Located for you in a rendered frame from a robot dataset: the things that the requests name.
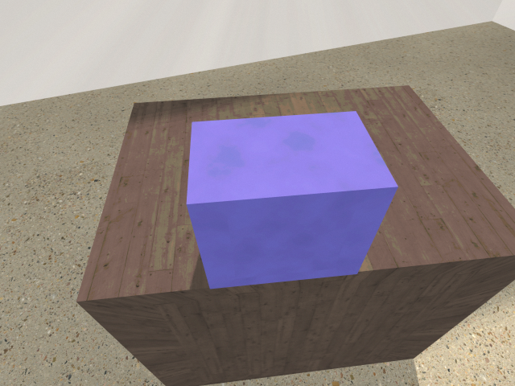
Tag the pedestal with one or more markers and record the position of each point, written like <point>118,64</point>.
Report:
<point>444,248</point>

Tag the carton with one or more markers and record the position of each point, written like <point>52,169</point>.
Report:
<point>285,198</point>

